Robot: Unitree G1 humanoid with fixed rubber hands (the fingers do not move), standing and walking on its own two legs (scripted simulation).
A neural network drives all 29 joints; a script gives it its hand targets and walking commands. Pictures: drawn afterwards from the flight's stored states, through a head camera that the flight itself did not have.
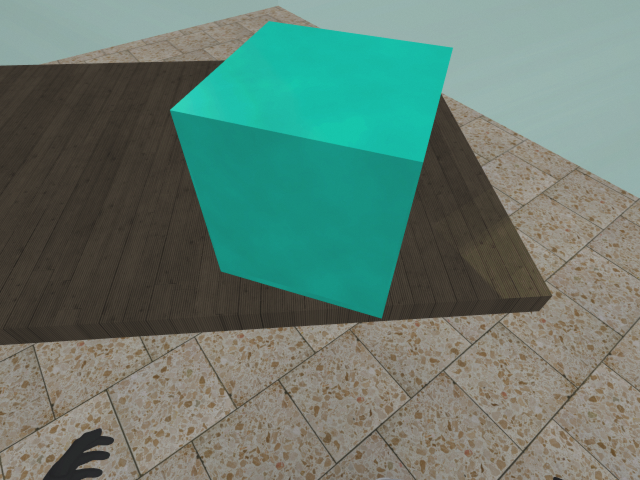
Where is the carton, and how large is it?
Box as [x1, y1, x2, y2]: [170, 21, 452, 318]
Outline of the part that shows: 269,21 170,110 221,271 381,318 452,48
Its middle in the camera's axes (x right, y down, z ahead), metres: +0.01 -0.10 +0.53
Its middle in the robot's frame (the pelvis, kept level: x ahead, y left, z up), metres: +0.49 -0.01 +0.14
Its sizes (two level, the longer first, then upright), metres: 0.249 0.243 0.267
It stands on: a table, 0.75 m high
